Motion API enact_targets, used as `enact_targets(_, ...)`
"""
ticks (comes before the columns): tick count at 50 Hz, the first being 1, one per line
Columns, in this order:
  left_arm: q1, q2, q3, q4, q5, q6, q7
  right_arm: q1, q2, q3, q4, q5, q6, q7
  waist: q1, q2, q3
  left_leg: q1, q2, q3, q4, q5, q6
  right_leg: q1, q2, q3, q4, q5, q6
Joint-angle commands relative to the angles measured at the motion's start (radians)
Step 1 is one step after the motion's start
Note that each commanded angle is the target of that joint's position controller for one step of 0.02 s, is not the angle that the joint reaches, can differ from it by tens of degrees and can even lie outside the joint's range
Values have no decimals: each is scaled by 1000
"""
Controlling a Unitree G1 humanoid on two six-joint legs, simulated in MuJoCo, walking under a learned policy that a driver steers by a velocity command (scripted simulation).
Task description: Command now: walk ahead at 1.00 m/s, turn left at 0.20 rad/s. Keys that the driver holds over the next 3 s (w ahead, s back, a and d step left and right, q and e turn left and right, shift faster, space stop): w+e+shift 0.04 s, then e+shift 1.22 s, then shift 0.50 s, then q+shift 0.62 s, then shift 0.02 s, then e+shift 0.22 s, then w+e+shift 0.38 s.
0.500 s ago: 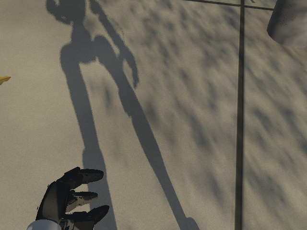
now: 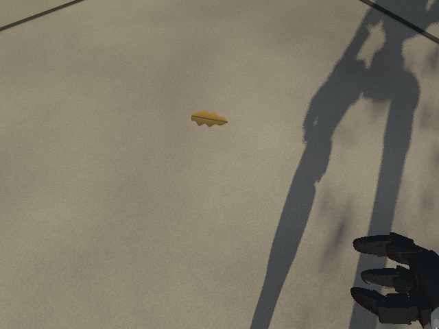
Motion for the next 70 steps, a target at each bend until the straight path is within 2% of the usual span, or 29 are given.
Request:
enact_targets(1, -133, 268, 42, -89, -12, 12, 17, 534, -178, -77, 127, -13, -7, -48, -385, -140, -173, 810, -44, -82, -152, -79, 66, -437, -215, 61, 653, 1341, -152)
enact_targets(2, -68, 119, 17, -116, 4, 13, -2, 537, -266, -99, 145, -19, -8, -71, -265, 90, -274, 1048, 235, -370, -104, -187, 57, -704, -74, 107, 1061, 112, -147)
enact_targets(3, 3, 104, 13, -161, -68, 9, 1, 537, -293, -105, 103, -20, -13, -81, -233, 154, -477, 1210, 502, -863, -257, -84, 156, -946, 58, 324, 1365, -90, -140)
enact_targets(4, -164, 180, 32, -182, -64, 6, 13, 519, -236, -105, 120, 0, -20, -91, -260, -46, -330, 1043, 435, -701, -317, 175, 113, -995, 10, 378, 1331, 72, -136)
enact_targets(5, -172, 136, 24, -182, -65, 4, 10, 461, -189, -88, 149, 5, -39, -92, -187, -26, -146, 849, 410, -542, -324, 448, 109, -975, -14, 348, 1246, 108, -123)
enact_targets(7, -96, 82, 20, -118, -38, 38, 1, 384, -90, -65, 163, 13, -66, -87, -84, -70, -36, 612, 335, -306, -368, 641, 50, -848, -59, 345, 1093, 100, -100)
enact_targets(8, -65, 68, 23, -99, -24, 61, -7, 377, -57, -54, 169, 23, -72, -86, -61, -34, -32, 529, 315, -231, -401, 681, 22, -771, -61, 334, 1042, 106, -90)
enact_targets(9, -108, 86, 51, -113, -109, 50, 9, 283, -16, -59, 140, 52, -95, -71, -59, 20, -67, 567, 280, -199, -420, 649, -5, -799, -95, 394, 1029, 129, -77)
enact_targets(10, -134, 86, 53, -127, -116, 52, 13, 236, -27, -59, 139, 57, -103, -72, -42, 43, -60, 540, 275, -157, -448, 635, -6, -811, -93, 376, 987, 147, -63)
enact_targets(16, -303, 8, 37, -218, -50, 19, -41, 265, -98, -73, 153, 55, -70, -161, -93, 35, -40, 471, 132, 119, -370, 693, -110, -680, 49, 139, 439, 622, -38)
enact_targets(19, -183, 92, 72, -234, -48, 46, -72, 236, -149, -88, 126, 75, -40, -174, -18, 111, -136, 547, 197, 102, -152, 911, -145, -538, 110, 121, 410, 521, -100)
enact_targets(21, 49, 200, 119, -198, -47, 68, -55, 135, -134, -86, 90, 86, -32, -152, 136, 28, -198, 443, 173, 79, 239, 686, -172, -278, 99, 204, 304, 568, -186)
enact_targets(22, -1, 214, 121, -197, -49, 77, -28, 146, -28, -63, 79, 56, -36, -118, 80, -288, -97, 230, -31, 92, 596, -310, -221, -197, 20, 356, 247, 997, -250)
enact_targets(23, -153, 277, 101, -292, 16, 43, -25, 409, 24, -46, 62, 47, -50, -95, -120, -385, -254, -22, -143, -149, 935, -581, -282, -45, -241, 915, 270, 1270, -510)
enact_targets(24, -245, 287, 114, -377, 20, 38, -33, 419, -108, -57, 55, 52, -56, -82, -71, -225, -451, -11, -99, -313, 976, -487, -262, -15, -309, 1071, 134, 895, -565)
enact_targets(26, -364, 201, 97, -414, -46, 44, -29, 260, -151, -77, 24, 45, -34, -97, -120, 59, -210, -37, -19, -286, 767, -355, -223, -293, -198, 925, 61, 461, -441)
enact_targets(27, -371, 182, 90, -419, -62, 51, -21, 240, -135, -74, 19, 36, -18, -104, -128, 78, -162, 1, -6, -280, 678, -331, -223, -397, -159, 881, 53, 424, -410)
enact_targets(32, -354, 211, 113, -431, -50, 99, 24, 190, -47, -64, 30, 44, 0, -112, -115, -22, -175, 129, -33, -245, 254, -251, -279, -488, -25, 716, 113, 693, -319)
enact_targets(43, -433, 192, 120, -487, -60, 150, 29, 177, -104, -111, 62, 60, -32, -99, -91, -215, -156, 353, -37, -277, -270, -51, -227, -494, 43, 882, 206, 306, -197)
enact_targets(44, -431, 173, 113, -490, -65, 151, 26, 209, -121, -120, 76, 57, -34, -99, -100, -167, -167, 461, 27, -292, -378, 45, -199, -546, 88, 850, 279, 166, -167)
enact_targets(46, -343, 147, 101, -512, -62, 143, 11, 186, -208, -134, 53, 4, -10, -106, -26, 249, -174, 570, 390, -668, -430, 168, 38, -832, 257, 535, 714, -227, -73)
enact_targets(48, -338, 272, 134, -467, -63, 135, -1, 126, -109, -118, 16, 18, -6, -122, -42, 153, -116, 498, 363, -561, -427, 18, 48, -894, 115, 477, 937, -60, -12)
enact_targets(52, -338, 183, 101, -457, -63, 153, 1, 148, -106, -104, 13, 33, 23, -155, -80, 73, -53, 476, 244, -294, -424, 79, 1, -946, 51, 347, 1050, 90, 24)
enact_targets(58, -423, 136, 80, -495, -61, 145, -1, 229, -160, -127, 40, 27, 36, -142, -147, 127, -113, 622, 318, -182, -425, 149, 42, -926, -54, 291, 816, 89, 50)
enact_targets(64, -402, 135, 86, -478, -57, 165, -17, 209, -189, -149, 57, 57, 25, -105, -122, 149, -126, 558, 362, -62, -374, 182, -3, -688, -34, 213, 521, 78, -20)
enact_targets(67, -277, 158, 110, -425, -50, 169, -10, 261, -132, -135, 99, 87, 20, -92, -58, 46, -150, 433, 304, 28, -154, 120, -124, -388, 29, 230, 177, 315, -114)
enact_targets(68, -224, 268, 138, -424, -51, 159, 6, 269, -73, -115, 79, 49, 19, -84, -67, -230, -146, 151, 190, 113, 141, -279, -221, -195, -190, 542, 134, 706, -200)
enact_targets(69, -295, 341, 140, -460, -13, 139, 8, 230, -71, -110, 25, 24, 17, -93, -83, -382, -188, -63, 84, 12, 395, -551, -277, -226, -404, 772, 159, 893, -418)
enact_targets(70, -280, 263, 123, -460, 1, 116, -2, 147, -129, -125, 27, 42, 20, -103, -1, -237, -231, -47, 94, -101, 505, -522, -265, -267, -360, 707, 133, 816, -430)
Next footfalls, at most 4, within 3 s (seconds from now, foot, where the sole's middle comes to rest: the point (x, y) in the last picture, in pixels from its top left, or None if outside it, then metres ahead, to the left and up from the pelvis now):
0.02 left None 0.21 0.05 -0.75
0.42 right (288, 309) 0.51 -0.11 -0.75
0.90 left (241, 262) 0.64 0.03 -0.75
1.34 right None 0.39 -0.09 -0.75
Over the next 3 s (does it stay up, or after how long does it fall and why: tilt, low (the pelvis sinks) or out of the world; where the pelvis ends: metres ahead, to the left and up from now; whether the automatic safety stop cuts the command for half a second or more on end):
stays up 0.56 -0.08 0.03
